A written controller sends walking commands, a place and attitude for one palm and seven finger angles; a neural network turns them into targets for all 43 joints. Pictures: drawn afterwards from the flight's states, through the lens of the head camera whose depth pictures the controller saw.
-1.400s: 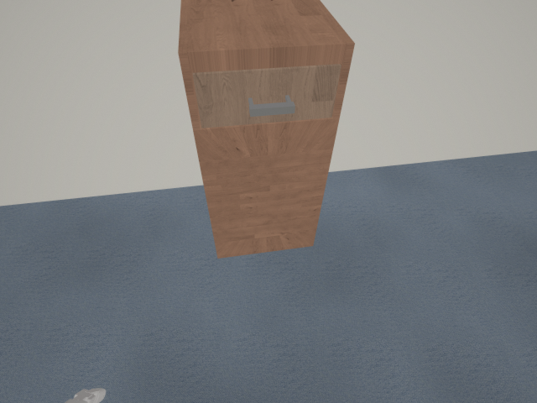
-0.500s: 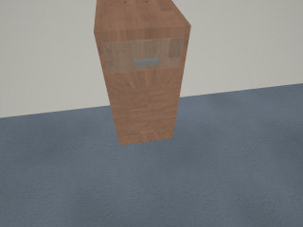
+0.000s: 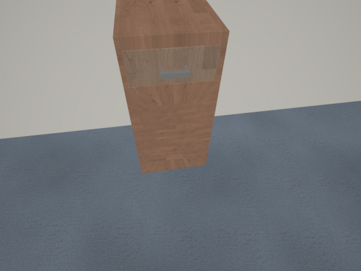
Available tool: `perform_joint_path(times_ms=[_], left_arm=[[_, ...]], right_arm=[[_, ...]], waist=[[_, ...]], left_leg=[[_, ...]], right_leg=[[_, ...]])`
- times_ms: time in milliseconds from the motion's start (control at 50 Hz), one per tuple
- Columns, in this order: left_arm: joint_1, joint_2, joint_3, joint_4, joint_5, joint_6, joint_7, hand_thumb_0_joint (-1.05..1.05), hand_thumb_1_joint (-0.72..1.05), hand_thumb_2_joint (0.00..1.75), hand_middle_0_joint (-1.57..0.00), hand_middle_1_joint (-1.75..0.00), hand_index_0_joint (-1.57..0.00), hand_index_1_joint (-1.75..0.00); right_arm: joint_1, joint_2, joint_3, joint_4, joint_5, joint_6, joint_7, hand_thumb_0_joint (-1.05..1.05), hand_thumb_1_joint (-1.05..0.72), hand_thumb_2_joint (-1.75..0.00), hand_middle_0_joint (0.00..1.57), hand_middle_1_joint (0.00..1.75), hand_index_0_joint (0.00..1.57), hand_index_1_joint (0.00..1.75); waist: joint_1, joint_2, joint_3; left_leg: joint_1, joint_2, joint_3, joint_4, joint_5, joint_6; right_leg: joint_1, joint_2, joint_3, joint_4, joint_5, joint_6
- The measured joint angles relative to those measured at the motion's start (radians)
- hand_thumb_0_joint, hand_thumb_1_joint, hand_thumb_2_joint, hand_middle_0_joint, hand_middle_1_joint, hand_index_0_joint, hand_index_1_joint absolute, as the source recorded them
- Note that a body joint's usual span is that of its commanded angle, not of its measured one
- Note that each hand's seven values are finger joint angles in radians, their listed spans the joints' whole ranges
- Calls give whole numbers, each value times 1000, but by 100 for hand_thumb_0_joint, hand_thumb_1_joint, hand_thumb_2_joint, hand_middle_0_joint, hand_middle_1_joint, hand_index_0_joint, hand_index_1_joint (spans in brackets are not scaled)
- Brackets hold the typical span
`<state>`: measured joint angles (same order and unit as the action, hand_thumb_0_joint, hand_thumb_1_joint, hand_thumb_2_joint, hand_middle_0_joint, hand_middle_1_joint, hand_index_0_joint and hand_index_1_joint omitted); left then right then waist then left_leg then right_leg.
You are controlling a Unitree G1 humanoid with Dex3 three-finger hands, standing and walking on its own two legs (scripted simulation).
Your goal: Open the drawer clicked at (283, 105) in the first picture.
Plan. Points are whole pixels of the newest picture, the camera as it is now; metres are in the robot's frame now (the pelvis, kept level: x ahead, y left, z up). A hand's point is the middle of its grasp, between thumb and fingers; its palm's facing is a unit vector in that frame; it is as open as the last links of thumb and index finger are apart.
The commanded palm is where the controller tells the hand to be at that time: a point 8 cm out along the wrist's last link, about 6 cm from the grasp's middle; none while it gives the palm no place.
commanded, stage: look at it before walking up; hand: left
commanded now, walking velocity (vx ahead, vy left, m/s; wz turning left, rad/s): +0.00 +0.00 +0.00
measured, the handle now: (174, 71) +0.84 +0.07 -0.01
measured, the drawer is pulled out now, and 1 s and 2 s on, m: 0.00 0.00 0.00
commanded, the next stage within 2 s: walk to a spot facing it in 0.04 s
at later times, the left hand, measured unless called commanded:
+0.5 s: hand out of the picture +0.06 +0.19 -0.18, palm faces -0.12 -0.95 -0.28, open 7.4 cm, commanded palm none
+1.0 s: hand out of the picture +0.09 +0.19 -0.17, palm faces -0.30 -0.92 -0.25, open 7.4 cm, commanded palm none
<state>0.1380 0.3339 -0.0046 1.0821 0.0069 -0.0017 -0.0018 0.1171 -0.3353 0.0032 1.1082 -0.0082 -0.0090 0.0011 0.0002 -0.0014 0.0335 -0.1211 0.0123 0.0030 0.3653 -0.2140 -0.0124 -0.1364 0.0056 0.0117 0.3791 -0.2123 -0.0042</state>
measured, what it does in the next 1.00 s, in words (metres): lifts its left foot, turning right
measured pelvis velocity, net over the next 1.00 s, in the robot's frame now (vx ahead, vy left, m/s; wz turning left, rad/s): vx -0.03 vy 0.01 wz -0.43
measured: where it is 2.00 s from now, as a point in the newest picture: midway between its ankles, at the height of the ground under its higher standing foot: outside the picture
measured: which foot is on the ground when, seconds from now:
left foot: down 0.00-0.52, up 0.54-1.00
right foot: down 0.00-1.00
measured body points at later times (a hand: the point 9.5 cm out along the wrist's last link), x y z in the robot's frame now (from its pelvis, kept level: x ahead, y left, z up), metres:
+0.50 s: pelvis -0.02 -0.01 -0.02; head +0.00 -0.03 +0.43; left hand +0.07 +0.24 -0.16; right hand +0.03 -0.28 -0.17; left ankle -0.01 +0.13 -0.75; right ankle -0.02 -0.10 -0.74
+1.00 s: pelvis -0.03 +0.01 -0.01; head -0.01 +0.00 +0.44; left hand +0.10 +0.24 -0.15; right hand -0.02 -0.28 -0.14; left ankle +0.00 +0.14 -0.72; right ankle -0.01 -0.10 -0.75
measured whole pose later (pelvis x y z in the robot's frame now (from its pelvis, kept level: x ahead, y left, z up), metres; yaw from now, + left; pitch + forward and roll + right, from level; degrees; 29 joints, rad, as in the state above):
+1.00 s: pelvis -0.03 +0.01 -0.01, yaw -24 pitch +1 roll +1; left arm 0.27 0.23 0.07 0.91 0.02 0.06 0.00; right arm 0.12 -0.23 -0.06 0.90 0.00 0.04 -0.03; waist 0.06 -0.02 0.03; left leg -0.32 0.00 -0.03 0.70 -0.40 -0.04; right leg -0.33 0.13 0.21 0.45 -0.13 -0.04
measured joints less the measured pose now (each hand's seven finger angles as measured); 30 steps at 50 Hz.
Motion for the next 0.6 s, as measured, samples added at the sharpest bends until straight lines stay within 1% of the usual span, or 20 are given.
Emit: perform_joint_path(times_ms=[160,220,300,400,420,460,480,500,520,540,580,600], left_arm=[[3,1,1,5,0,1,1,1,90,90,-20,-30,-20,-30],[5,1,4,0,0,5,0,1,90,90,-20,-30,-20,-30],[26,-13,15,-25,1,29,9,1,90,90,-20,-30,-20,-30],[62,-44,28,-72,6,59,0,1,91,90,-20,-30,-20,-30],[67,-50,30,-82,7,63,-3,1,91,90,-20,-30,-20,-30],[78,-67,38,-100,8,71,-8,1,91,90,-20,-30,-20,-30],[83,-77,42,-109,8,73,-11,1,91,90,-20,-30,-20,-30],[90,-88,45,-118,8,72,-15,1,91,90,-20,-30,-20,-30],[100,-97,46,-129,10,65,-17,1,91,90,-20,-30,-20,-30],[105,-108,47,-136,14,56,-16,1,91,90,-20,-30,-20,-30],[113,-128,45,-147,11,46,-8,1,91,90,-20,-30,-20,-30],[117,-138,45,-150,10,44,-5,1,91,90,-20,-30,-20,-30]], right_arm=[[0,0,2,1,1,0,-1,0,-91,-90,21,30,20,30],[-4,1,0,-2,-1,1,-3,0,-91,-90,21,30,20,30],[-7,21,-10,-37,-2,12,-16,0,-91,-90,21,30,20,30],[11,69,-23,-101,-4,26,-19,0,-91,-90,20,30,20,30],[15,78,-25,-110,-4,28,-19,0,-91,-90,21,30,20,30],[24,92,-30,-123,-6,30,-17,0,-91,-90,21,30,20,30],[30,96,-33,-128,-8,31,-16,0,-91,-90,21,30,20,30],[35,98,-36,-131,-9,34,-16,0,-91,-90,21,30,20,30],[42,98,-39,-135,-9,38,-14,0,-90,-90,21,30,20,30],[45,98,-44,-136,-7,46,-13,0,-90,-90,21,30,20,30],[49,98,-52,-134,-3,65,-15,0,-91,-90,21,30,20,30],[48,98,-55,-132,-3,71,-15,0,-91,-90,21,30,20,30]], waist=[[2,2,1],[8,3,2],[18,3,4],[18,-11,20],[20,-15,27],[26,-16,42],[28,-10,49],[30,0,54],[32,13,55],[28,26,57],[26,40,61],[28,42,62]], left_leg=[[8,-2,-1,-9,4,1],[6,0,6,-5,2,1],[-20,12,40,43,-25,-2],[-63,25,95,130,-71,-4],[-69,28,108,147,-80,-5],[-75,38,134,183,-100,-8],[-78,47,145,204,-112,-12],[-84,60,153,231,-127,-19],[-102,77,156,275,-149,-27],[-140,87,140,358,-196,-33],[-226,63,66,550,-265,-33],[-262,50,40,628,-258,-32]], right_leg=[[8,-2,-1,-8,2,1],[2,0,6,-3,3,1],[-42,13,39,53,-12,1],[-129,30,87,185,-55,-2],[-154,27,79,233,-68,1],[-192,16,40,339,-154,10],[-197,10,18,364,-182,12],[-190,5,-4,356,-176,13],[-180,8,-17,325,-130,-1],[-190,21,-25,334,-122,-28],[-194,36,-32,330,-128,-63],[-189,42,-28,307,-119,-71]])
